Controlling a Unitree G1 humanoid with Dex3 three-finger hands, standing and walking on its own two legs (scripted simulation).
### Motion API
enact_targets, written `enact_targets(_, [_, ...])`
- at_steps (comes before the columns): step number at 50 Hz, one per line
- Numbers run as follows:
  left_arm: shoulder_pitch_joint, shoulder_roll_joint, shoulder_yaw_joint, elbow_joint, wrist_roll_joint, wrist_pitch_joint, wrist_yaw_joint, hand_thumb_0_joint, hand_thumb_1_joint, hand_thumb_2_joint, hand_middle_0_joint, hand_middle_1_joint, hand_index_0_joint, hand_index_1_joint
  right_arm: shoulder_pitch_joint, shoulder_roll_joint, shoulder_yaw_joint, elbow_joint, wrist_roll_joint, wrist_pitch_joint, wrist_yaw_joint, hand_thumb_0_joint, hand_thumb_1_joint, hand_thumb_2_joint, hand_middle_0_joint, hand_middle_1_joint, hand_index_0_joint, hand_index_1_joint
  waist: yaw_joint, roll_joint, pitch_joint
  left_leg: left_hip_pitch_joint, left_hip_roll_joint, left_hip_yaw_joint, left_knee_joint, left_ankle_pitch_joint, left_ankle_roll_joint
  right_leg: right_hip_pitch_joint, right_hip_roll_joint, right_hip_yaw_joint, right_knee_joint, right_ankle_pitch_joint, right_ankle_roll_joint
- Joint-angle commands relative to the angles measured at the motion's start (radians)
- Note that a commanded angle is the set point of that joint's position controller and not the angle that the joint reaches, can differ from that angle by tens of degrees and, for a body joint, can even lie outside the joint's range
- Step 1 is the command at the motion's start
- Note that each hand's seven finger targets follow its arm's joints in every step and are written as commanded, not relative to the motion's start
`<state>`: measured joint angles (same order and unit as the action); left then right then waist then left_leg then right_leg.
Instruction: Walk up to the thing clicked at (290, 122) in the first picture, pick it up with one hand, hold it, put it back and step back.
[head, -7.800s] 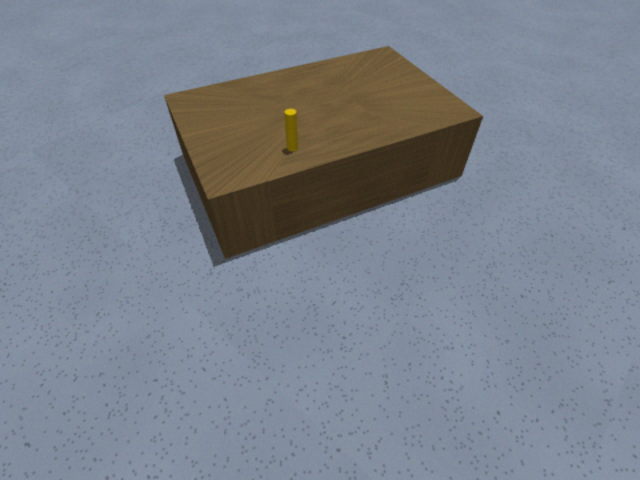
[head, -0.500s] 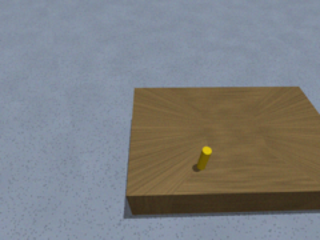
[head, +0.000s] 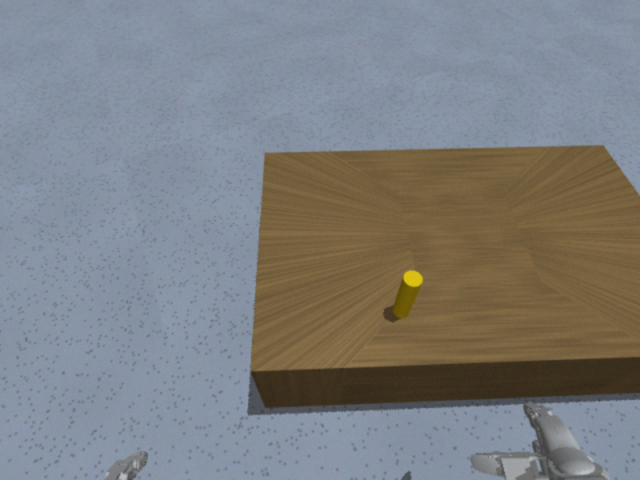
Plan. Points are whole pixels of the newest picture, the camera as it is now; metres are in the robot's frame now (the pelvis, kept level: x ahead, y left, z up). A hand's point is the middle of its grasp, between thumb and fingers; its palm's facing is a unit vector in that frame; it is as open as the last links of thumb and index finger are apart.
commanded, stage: go down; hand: right
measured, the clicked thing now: (406, 295) +0.53 -0.22 -0.36
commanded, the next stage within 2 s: none
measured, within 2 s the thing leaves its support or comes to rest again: neither
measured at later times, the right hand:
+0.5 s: hand (515, 448) +0.18 -0.27 -0.14, palm faces +0.02 +0.94 -0.33, open 17.4 cm
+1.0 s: hand (531, 463) +0.16 -0.28 -0.14, palm faces +0.08 +0.94 -0.34, open 17.4 cm
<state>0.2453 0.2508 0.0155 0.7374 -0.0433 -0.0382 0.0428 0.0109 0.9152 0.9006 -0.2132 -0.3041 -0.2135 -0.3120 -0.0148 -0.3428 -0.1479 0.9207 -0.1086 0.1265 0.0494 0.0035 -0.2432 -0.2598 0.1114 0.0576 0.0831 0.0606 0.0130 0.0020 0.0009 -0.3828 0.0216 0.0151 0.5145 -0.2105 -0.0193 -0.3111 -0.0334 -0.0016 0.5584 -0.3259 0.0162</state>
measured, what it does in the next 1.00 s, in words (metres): lowers itself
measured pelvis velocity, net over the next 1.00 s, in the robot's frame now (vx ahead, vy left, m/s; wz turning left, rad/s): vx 0.01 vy -0.01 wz -0.04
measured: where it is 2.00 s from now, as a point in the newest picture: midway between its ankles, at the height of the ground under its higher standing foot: outside the picture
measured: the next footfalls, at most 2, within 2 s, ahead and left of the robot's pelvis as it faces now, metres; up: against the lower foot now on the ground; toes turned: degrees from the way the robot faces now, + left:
none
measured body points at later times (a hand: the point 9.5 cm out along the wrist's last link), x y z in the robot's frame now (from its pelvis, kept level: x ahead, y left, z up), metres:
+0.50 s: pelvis +0.03 -0.02 -0.03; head +0.07 -0.03 +0.42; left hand +0.18 +0.23 -0.12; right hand +0.17 -0.32 -0.12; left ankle +0.03 +0.13 -0.73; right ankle -0.03 -0.13 -0.73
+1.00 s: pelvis +0.01 -0.01 -0.05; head +0.06 -0.02 +0.40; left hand +0.18 +0.24 -0.13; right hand +0.15 -0.33 -0.11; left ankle +0.03 +0.13 -0.73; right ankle -0.03 -0.13 -0.73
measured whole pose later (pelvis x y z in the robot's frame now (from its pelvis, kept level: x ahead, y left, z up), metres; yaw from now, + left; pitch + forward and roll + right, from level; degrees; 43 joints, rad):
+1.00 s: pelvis +0.01 -0.01 -0.05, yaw -2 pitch +12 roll +3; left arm 0.26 0.24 -0.02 0.59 -0.03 -0.21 0.14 0.01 0.89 0.90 -0.20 -0.29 -0.19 -0.30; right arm 0.32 -0.38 -0.19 0.20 -0.01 0.45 0.09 -0.01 0.52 -0.02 0.07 0.05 0.06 0.05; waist 0.02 -0.03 -0.13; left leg -0.71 0.03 0.07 0.92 -0.42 -0.03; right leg -0.67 -0.03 0.07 1.01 -0.55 0.01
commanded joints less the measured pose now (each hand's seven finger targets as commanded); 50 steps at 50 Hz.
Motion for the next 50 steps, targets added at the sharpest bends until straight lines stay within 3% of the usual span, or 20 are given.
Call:
enact_targets(1, [-0.066,0.171,0.05,-0.169,-0.002,-0.068,0.015,0.0,0.905,0.887,-0.204,-0.302,-0.204,-0.302,0.028,-0.162,-0.029,-0.199,0.029,0.075,0.001,0.0,0.334,-0.045,0.068,0.041,0.057,0.041,-0.021,-0.04,-0.096,0.107,-0.031,0.047,-0.052,-0.021,0.035,-0.085,0.03,-0.009,-0.095,0.084,-0.02])
enact_targets(3, [-0.06,0.164,0.049,-0.175,0.0,-0.078,0.014,0.0,0.912,0.882,-0.202,-0.301,-0.203,-0.299,0.018,-0.162,-0.024,-0.266,0.031,0.092,0.006,0.0,0.411,-0.037,0.062,0.046,0.054,0.046,-0.008,-0.015,-0.103,0.091,-0.031,0.049,-0.042,-0.036,0.03,-0.095,0.031,-0.004,-0.079,0.065,-0.026])
enact_targets(4, [-0.048,0.159,0.046,-0.168,0.001,-0.081,0.016,0.0,0.913,0.883,-0.202,-0.302,-0.204,-0.3,0.033,-0.186,-0.044,-0.27,0.024,0.098,0.005,0.0,0.436,-0.034,0.059,0.046,0.053,0.046,-0.009,-0.014,-0.108,0.084,-0.03,0.048,-0.028,-0.031,0.029,-0.095,0.032,-0.003,-0.065,0.071,-0.028])
enact_targets(5, [-0.05,0.158,0.046,-0.18,0.004,-0.091,0.02,0.0,0.914,0.886,-0.201,-0.301,-0.202,-0.299,-0.013,-0.168,-0.019,-0.334,0.022,0.094,0.006,0.0,0.478,-0.03,0.054,0.048,0.05,0.049,0.011,-0.009,-0.138,0.074,-0.029,0.046,-0.013,-0.007,0.027,-0.077,0.03,-0.003,-0.049,0.091,-0.029])
enact_targets(6, [-0.036,0.151,0.043,-0.166,0.006,-0.097,0.022,0.0,0.916,0.882,-0.201,-0.301,-0.203,-0.298,0.016,-0.198,-0.051,-0.334,0.02,0.093,0.0,0.0,0.485,-0.025,0.056,0.048,0.051,0.048,0.001,0.001,-0.139,0.073,-0.026,0.044,0.002,-0.003,0.024,-0.095,0.033,-0.003,-0.029,0.092,-0.031])
enact_targets(7, [-0.041,0.151,0.044,-0.171,0.011,-0.108,0.025,0.0,0.914,0.883,-0.198,-0.3,-0.2,-0.298,-0.012,-0.191,-0.036,-0.384,0.016,0.085,-0.003,0.0,0.498,-0.024,0.054,0.048,0.05,0.048,0.012,-0.016,-0.164,0.066,-0.022,0.038,0.023,0.021,0.022,-0.095,0.034,-0.003,-0.007,0.11,-0.03])
enact_targets(10, [-0.015,0.143,0.044,-0.162,0.021,-0.134,0.036,0.0,0.903,0.896,-0.197,-0.299,-0.195,-0.3,0.053,-0.191,-0.061,-0.428,0.014,0.077,-0.021,0.0,0.54,-0.023,0.049,0.05,0.046,0.051,0.01,-0.056,-0.232,0.053,-0.019,0.039,0.094,0.097,0.025,-0.084,0.032,0.003,0.059,0.205,-0.021])
enact_targets(16, [-0.011,0.143,0.045,-0.175,0.025,-0.157,0.057,0.0,0.891,0.906,-0.189,-0.292,-0.182,-0.299,0.15,-0.17,-0.044,-0.589,0.043,0.114,-0.029,0.0,0.554,0.0,0.066,0.042,0.057,0.042,0.009,-0.094,-0.309,0.013,-0.026,0.055,0.172,0.158,0.025,-0.091,0.019,0.027,0.137,0.347,-0.001])
enact_targets(20, [-0.024,0.138,0.038,-0.2,0.019,-0.16,0.065,0.0,0.892,0.903,-0.189,-0.29,-0.182,-0.297,0.233,-0.15,-0.019,-0.619,0.061,0.173,-0.02,0.0,0.552,0.0,0.072,0.04,0.061,0.041,0.008,-0.085,-0.258,-0.021,-0.033,0.07,0.197,0.154,0.027,-0.137,0.007,0.046,0.163,0.409,0.011])
enact_targets(25, [-0.019,0.144,0.038,-0.23,0.014,-0.157,0.058,0.0,0.894,0.896,-0.189,-0.289,-0.185,-0.293,0.308,-0.16,-0.024,-0.679,0.069,0.248,-0.009,0.0,0.548,0.0,0.072,0.042,0.062,0.042,-0.007,-0.087,-0.25,-0.032,-0.033,0.073,0.233,0.179,0.029,-0.169,-0.001,0.062,0.199,0.487,0.022])
enact_targets(29, [-0.015,0.143,0.038,-0.253,0.014,-0.163,0.051,0.0,0.888,0.901,-0.193,-0.29,-0.186,-0.297,0.314,-0.177,-0.039,-0.76,0.064,0.286,-0.009,0.0,0.557,0.0,0.071,0.043,0.062,0.043,0.001,-0.1,-0.285,-0.045,-0.032,0.069,0.252,0.173,0.032,-0.185,0.007,0.058,0.224,0.449,0.016])
enact_targets(34, [-0.022,0.131,0.029,-0.276,0.016,-0.179,0.063,0.0,0.889,0.901,-0.19,-0.29,-0.185,-0.296,0.306,-0.19,-0.069,-0.835,0.071,0.297,-0.013,0.0,0.559,-0.015,0.06,0.049,0.057,0.049,0.011,-0.074,-0.273,-0.09,-0.027,0.066,0.267,0.124,0.026,-0.24,0.021,0.05,0.249,0.293,-0.004])
enact_targets(39, [-0.01,0.135,0.035,-0.287,0.019,-0.194,0.076,0.0,0.889,0.902,-0.189,-0.291,-0.183,-0.296,0.361,-0.214,-0.103,-0.897,0.077,0.295,0.0,0.0,0.572,-0.015,0.057,0.049,0.055,0.049,0.002,-0.11,-0.326,-0.106,-0.024,0.063,0.308,0.152,0.031,-0.237,0.023,0.053,0.287,0.342,0.001])
enact_targets(41, [-0.008,0.129,0.027,-0.288,0.02,-0.197,0.083,0.0,0.888,0.902,-0.19,-0.292,-0.185,-0.297,0.362,-0.203,-0.104,-0.896,0.084,0.295,0.009,0.0,0.54,-0.019,0.061,0.048,0.057,0.048,0.016,-0.093,-0.306,-0.127,-0.027,0.066,0.306,0.126,0.027,-0.254,0.022,0.056,0.291,0.301,-0.003])
enact_targets(43, [-0.012,0.126,0.026,-0.292,0.02,-0.202,0.087,0.0,0.882,0.902,-0.19,-0.29,-0.183,-0.297,0.379,-0.209,-0.113,-0.9,0.087,0.297,0.014,0.0,0.539,-0.016,0.062,0.047,0.058,0.047,0.008,-0.104,-0.302,-0.14,-0.025,0.066,0.309,0.093,0.028,-0.274,0.023,0.056,0.292,0.262,-0.004])
enact_targets(46, [-0.017,0.133,0.024,-0.292,0.02,-0.213,0.101,0.0,0.888,0.896,-0.193,-0.292,-0.187,-0.297,0.289,-0.23,-0.121,-0.904,0.091,0.288,0.025,0.0,0.525,-0.012,0.067,0.046,0.061,0.046,0.031,-0.087,-0.255,-0.185,-0.025,0.066,0.297,0.002,0.022,-0.315,0.022,0.06,0.279,0.118,-0.015])
enact_targets(48, [-0.013,0.135,0.021,-0.272,0.022,-0.227,0.111,0.0,0.889,0.892,-0.196,-0.292,-0.191,-0.297,0.181,-0.272,-0.153,-0.901,0.094,0.264,0.028,0.0,0.526,-0.015,0.065,0.047,0.06,0.046,0.043,-0.095,-0.236,-0.216,-0.022,0.06,0.294,-0.047,0.02,-0.331,0.024,0.06,0.279,0.04,-0.021])
enact_targets(50, [-0.006,0.138,0.02,-0.255,0.023,-0.243,0.124,0.0,0.887,0.895,-0.198,-0.292,-0.191,-0.298,0.096,-0.307,-0.184,-0.862,0.107,0.229,0.037,0.0,0.541,-0.02,0.061,0.049,0.057,0.049,0.053,-0.066,-0.241,-0.221,-0.016,0.054,0.298,-0.044,0.016,-0.345,0.024,0.058,0.298,0.035,-0.027])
